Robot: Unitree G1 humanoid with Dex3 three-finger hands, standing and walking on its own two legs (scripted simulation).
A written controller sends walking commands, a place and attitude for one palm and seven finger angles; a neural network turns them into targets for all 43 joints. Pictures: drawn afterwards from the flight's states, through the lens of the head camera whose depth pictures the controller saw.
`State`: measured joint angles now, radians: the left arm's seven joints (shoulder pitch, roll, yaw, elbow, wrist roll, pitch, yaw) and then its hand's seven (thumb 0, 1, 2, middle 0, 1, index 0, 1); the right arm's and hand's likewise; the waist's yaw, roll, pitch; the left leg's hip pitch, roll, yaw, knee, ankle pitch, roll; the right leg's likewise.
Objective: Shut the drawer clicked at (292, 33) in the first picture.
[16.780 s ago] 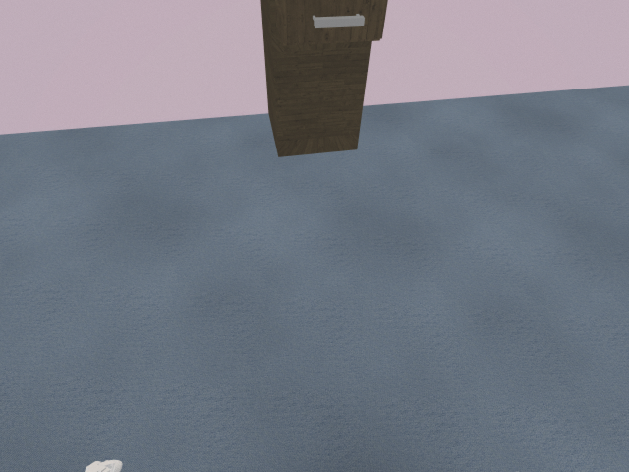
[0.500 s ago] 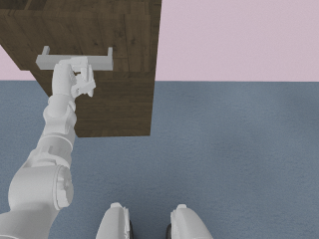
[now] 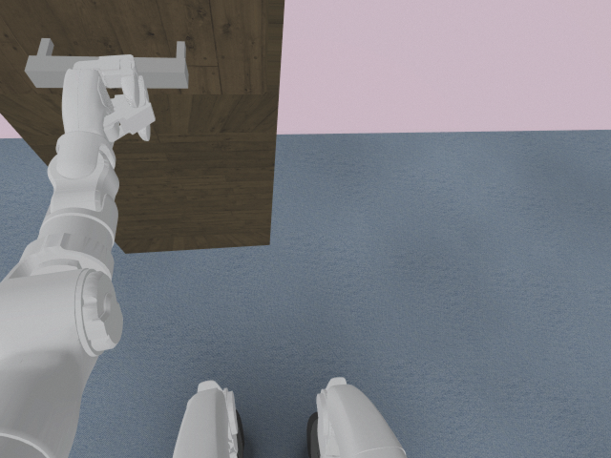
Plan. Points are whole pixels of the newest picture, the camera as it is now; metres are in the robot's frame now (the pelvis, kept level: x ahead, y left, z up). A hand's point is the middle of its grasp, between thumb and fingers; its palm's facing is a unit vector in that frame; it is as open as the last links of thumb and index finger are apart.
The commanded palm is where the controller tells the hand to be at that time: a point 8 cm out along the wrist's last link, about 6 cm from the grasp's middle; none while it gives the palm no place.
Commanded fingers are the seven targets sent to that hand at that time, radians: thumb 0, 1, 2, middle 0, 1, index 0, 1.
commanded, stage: push the drawer shut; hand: left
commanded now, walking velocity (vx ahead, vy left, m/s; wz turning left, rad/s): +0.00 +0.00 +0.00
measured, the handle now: (113, 60) +0.62 +0.19 +0.08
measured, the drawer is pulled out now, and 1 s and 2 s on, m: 0.01 0.00 0.00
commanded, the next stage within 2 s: pull the fist back off the drawer in 0.48 s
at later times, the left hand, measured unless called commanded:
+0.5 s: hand (138, 95) +0.56 +0.16 +0.08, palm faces +0.00 -1.00 -0.05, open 3.0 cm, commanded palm +0.60 +0.17 +0.08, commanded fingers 0.00 0.90 0.90 -1.40 -1.60 -1.40 -1.60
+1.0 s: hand (133, 95) +0.56 +0.16 +0.08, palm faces -0.01 -1.00 -0.04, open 3.1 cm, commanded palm +0.55 +0.18 +0.08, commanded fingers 0.00 0.90 0.90 -1.40 -1.60 -1.40 -1.60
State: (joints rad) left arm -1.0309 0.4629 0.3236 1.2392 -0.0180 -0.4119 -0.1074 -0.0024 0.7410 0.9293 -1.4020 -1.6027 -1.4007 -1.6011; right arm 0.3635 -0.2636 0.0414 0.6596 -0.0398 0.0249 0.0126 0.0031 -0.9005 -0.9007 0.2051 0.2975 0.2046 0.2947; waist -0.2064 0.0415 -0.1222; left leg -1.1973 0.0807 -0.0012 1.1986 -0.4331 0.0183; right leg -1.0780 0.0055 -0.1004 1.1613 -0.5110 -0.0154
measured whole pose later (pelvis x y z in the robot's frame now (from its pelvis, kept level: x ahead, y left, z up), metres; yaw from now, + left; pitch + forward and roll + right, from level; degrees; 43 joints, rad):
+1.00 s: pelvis -0.02 +0.02 -0.01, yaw -1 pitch +27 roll -6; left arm -1.19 0.55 0.30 1.29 0.02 -0.33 -0.10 -0.02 0.57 0.89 -1.40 -1.60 -1.40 -1.60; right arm 0.41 -0.26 0.07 0.67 -0.06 -0.02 0.02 0.00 -0.90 -0.90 0.21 0.30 0.21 0.29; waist -0.25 0.04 -0.11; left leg -1.31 0.07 -0.01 1.24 -0.41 0.04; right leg -1.18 0.00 -0.11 1.18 -0.48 0.01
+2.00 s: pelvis +0.06 +0.00 +0.08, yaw +1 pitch +6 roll -1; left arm -0.07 0.29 0.13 0.23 -0.14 -0.14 -0.05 0.02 0.90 0.90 -1.40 -1.60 -1.40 -1.60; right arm 0.19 -0.25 0.02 0.53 0.05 0.05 -0.06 0.01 -0.90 -0.90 0.20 0.30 0.20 0.29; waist -0.01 0.03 -0.09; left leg -0.48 0.05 0.05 0.73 -0.36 0.00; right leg -0.38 0.00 -0.05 0.70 -0.42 -0.01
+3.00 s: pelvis +0.05 -0.01 +0.11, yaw +1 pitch -3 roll -1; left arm 0.53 0.34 0.33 -0.46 -0.06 -0.15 0.10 0.02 0.89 0.90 -1.41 -1.60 -1.41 -1.60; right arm 0.18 -0.22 0.03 0.59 -0.01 -0.06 -0.07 0.01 -0.90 -0.90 0.21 0.30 0.20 0.30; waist 0.04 0.07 0.01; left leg -0.18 0.05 0.05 0.45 -0.22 0.00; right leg -0.05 0.01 -0.06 0.35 -0.25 -0.01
